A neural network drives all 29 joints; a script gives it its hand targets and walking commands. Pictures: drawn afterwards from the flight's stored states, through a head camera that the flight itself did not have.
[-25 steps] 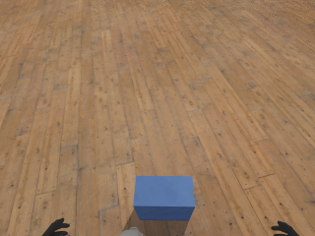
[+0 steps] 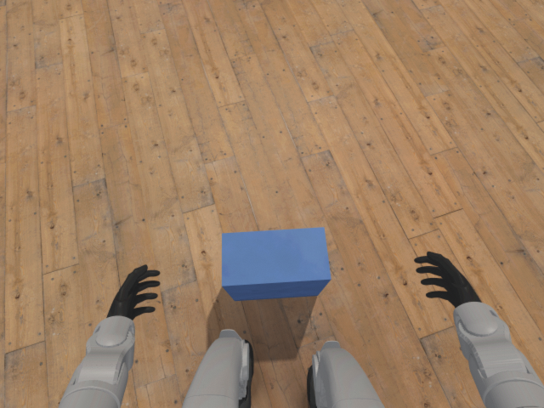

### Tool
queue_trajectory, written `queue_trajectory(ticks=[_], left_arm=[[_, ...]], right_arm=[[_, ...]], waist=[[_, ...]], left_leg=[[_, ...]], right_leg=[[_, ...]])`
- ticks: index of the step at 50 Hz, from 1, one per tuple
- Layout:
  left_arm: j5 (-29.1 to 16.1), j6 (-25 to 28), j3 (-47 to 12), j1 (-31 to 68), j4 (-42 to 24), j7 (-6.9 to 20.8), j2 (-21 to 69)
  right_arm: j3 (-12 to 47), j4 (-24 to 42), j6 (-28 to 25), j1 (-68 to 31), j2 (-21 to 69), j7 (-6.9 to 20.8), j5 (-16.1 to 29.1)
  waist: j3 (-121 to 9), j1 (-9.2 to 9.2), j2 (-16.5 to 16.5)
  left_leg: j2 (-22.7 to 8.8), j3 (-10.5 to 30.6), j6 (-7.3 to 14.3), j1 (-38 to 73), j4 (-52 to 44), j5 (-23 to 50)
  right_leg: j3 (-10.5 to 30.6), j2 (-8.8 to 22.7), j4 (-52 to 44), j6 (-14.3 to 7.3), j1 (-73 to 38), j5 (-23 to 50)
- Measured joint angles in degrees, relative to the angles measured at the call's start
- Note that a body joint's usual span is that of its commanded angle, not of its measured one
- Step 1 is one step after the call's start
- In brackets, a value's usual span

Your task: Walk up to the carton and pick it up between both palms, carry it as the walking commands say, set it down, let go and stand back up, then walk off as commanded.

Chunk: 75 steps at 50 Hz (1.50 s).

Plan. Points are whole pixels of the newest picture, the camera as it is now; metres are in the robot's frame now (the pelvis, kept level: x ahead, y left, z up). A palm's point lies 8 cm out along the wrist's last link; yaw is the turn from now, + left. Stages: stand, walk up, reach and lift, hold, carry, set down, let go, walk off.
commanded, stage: reach and lift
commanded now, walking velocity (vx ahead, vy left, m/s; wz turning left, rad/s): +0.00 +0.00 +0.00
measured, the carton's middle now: (274, 267) +0.43 +0.02 -0.56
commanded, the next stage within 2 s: none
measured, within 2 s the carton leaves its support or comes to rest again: neither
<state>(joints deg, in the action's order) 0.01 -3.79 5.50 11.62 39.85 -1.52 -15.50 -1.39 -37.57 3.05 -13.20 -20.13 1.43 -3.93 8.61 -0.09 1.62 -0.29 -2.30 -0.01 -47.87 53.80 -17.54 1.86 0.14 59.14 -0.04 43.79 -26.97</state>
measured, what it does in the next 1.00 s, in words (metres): lowers itself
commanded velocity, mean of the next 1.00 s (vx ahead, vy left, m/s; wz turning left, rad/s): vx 0.00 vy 0.00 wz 0.00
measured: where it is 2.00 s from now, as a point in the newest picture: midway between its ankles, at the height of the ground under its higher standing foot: (280, 404)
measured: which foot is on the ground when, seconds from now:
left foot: down 0.00-1.00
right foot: down 0.00-1.00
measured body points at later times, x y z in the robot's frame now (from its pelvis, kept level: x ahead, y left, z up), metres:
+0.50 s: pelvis -0.03 -0.02 -0.06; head +0.22 -0.02 +0.32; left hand +0.39 +0.23 -0.15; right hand +0.42 -0.22 -0.15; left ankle +0.09 +0.12 -0.67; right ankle +0.02 -0.12 -0.67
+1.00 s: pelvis -0.03 -0.01 -0.09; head +0.27 -0.01 +0.24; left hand +0.42 +0.23 -0.22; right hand +0.46 -0.21 -0.22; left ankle +0.09 +0.12 -0.67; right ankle +0.02 -0.12 -0.67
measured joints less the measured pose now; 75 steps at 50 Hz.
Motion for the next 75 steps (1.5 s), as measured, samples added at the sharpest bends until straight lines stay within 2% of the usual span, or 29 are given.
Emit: queue_trajectory(ticks=[10,18,25,36,47,54,61,65,69,72,75], left_arm=[[0.0,-3.7,3.1,14.8,-0.2,-0.2,0.4],[0.0,-4.7,4.8,26.3,-0.2,-0.1,-0.1],[0.0,-4.8,6.8,29.4,1.7,-0.1,-0.7],[0.0,-3.9,7.4,38.2,2.2,0.0,-2.0],[0.0,-2.6,9.2,36.6,2.2,1.6,-1.0],[0.0,-1.8,9.6,38.5,2.4,1.9,-1.5],[0.0,-3.2,9.6,44.8,2.4,1.0,-2.0],[-0.7,-5.2,9.6,50.3,1.6,-0.8,-4.2],[-3.9,-8.0,9.6,56.2,-4.0,-2.8,-7.3],[-5.6,-10.7,9.6,56.5,-4.7,-4.2,-7.4],[-7.3,-12.2,9.6,57.3,-4.8,-4.7,-7.2]], right_arm=[[0.0,-0.8,3.8,-14.0,-1.6,1.3,3.5],[-0.3,-1.0,5.6,-24.3,0.5,-0.1,4.0],[-1.7,-2.4,6.2,-30.3,1.4,-1.2,4.7],[-4.0,-5.9,5.9,-39.4,0.6,-1.1,7.6],[-5.8,-5.9,3.9,-38.5,0.8,-0.2,7.6],[-6.0,-6.0,3.2,-40.1,-0.2,0.9,7.6],[-6.2,-5.9,4.5,-44.6,-2.3,0.9,8.6],[-6.2,-4.7,6.2,-49.7,-4.9,0.2,9.7],[-6.2,0.7,8.6,-55.9,-8.9,-1.0,14.0],[-6.2,1.4,10.8,-56.2,-9.1,-2.2,16.5],[-6.2,1.3,12.7,-56.9,-8.2,-2.5,16.6]], waist=[[2.8,0.00,0.0],[-0.9,0.01,0.0],[-6.6,0.01,0.0],[-11.1,0.00,0.0],[-13.8,0.00,0.0],[-14.2,0.00,0.0],[-9.0,-0.01,0.0],[3.3,0.00,0.0],[22.5,0.00,0.0],[22.0,0.00,0.0],[21.6,0.00,0.0]], left_leg=[[0.0,0.0,-0.3,-11.6,4.9,1.6],[0.0,0.0,-0.6,-23.5,8.2,2.5],[0.0,0.1,-0.9,-31.6,8.6,3.3],[0.0,0.7,-1.0,-42.4,8.6,4.8],[0.0,0.7,-0.8,-49.0,9.5,5.1],[0.0,1.0,-0.6,-57.9,17.0,3.8],[0.0,1.1,-0.3,-66.4,27.7,2.1],[-0.1,1.1,-0.1,-64.8,33.7,1.1],[-0.1,1.1,0.0,-58.3,39.2,-0.2],[-0.1,1.1,0.0,-62.5,43.2,-0.6],[-0.1,1.1,-0.3,-65.3,46.8,-1.0]], right_leg=[[0.0,0.0,7.1,-0.1,12.6,0.3],[0.0,0.0,11.7,-0.6,25.0,0.5],[0.0,0.0,12.7,-0.8,33.4,0.9],[-0.6,0.0,12.8,-0.9,44.1,2.3],[-0.6,0.0,13.5,-0.9,50.6,2.6],[-0.9,0.0,20.7,-0.7,59.0,1.2],[-1.0,0.0,31.3,-0.4,66.9,-0.9],[-1.0,0.0,37.3,-0.3,65.0,-2.3],[-1.0,0.0,42.9,-0.3,58.1,-4.0],[-1.0,0.0,47.2,-0.5,62.3,-4.8],[-1.0,0.0,51.3,-0.9,65.1,-5.6]])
